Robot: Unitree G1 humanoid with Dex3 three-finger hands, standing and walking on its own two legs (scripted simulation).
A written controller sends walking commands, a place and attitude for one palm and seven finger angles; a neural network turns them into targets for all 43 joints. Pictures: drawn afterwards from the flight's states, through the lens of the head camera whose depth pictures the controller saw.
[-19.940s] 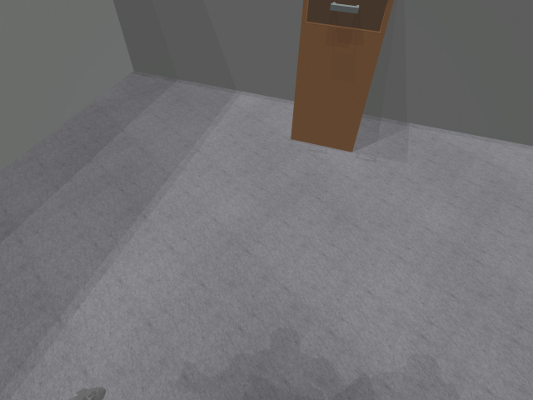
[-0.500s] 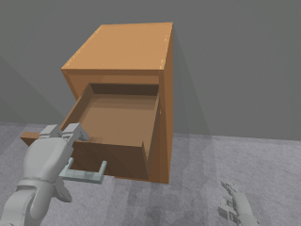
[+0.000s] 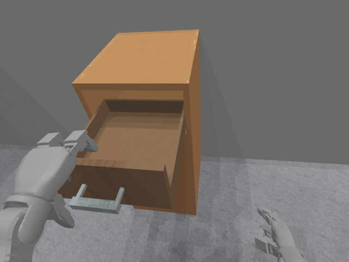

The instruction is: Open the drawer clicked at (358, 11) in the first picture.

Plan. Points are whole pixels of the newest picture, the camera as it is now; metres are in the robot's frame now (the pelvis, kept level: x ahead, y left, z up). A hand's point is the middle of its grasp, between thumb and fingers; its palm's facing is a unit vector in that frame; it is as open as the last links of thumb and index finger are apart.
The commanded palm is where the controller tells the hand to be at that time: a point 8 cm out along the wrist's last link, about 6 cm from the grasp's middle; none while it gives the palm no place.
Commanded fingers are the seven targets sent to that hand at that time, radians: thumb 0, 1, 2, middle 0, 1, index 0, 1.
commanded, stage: draw the hand back to the body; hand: left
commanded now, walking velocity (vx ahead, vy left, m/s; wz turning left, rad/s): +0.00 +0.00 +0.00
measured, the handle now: (98, 197) +0.24 +0.25 +0.02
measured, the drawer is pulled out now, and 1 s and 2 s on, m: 0.30 0.30 0.30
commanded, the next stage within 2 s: step back with the hand held close in 1.58 s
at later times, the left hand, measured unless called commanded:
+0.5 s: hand (56, 185) +0.19 +0.26 +0.15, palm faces +0.12 -0.09 -0.99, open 13.8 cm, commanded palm +0.16 +0.26 +0.21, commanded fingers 0.00 -0.50 0.30 -0.30 -1.20 -0.30 -1.20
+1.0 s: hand (71, 160) +0.22 +0.22 +0.19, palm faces +0.36 -0.86 -0.37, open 12.0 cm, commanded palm +0.17 +0.27 +0.21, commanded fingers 0.00 0.27 0.63 -0.25 -0.70 -0.25 -0.70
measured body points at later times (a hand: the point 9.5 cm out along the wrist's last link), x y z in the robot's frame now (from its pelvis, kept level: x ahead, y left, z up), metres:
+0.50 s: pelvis +0.00 +0.01 +0.00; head -0.01 -0.03 +0.45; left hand +0.18 +0.26 +0.20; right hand +0.23 -0.19 -0.09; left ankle +0.06 +0.13 -0.74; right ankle -0.05 -0.11 -0.74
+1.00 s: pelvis +0.02 +0.00 +0.01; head +0.01 -0.02 +0.45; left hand +0.20 +0.27 +0.21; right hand +0.19 -0.23 -0.08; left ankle +0.06 +0.13 -0.74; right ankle -0.05 -0.11 -0.74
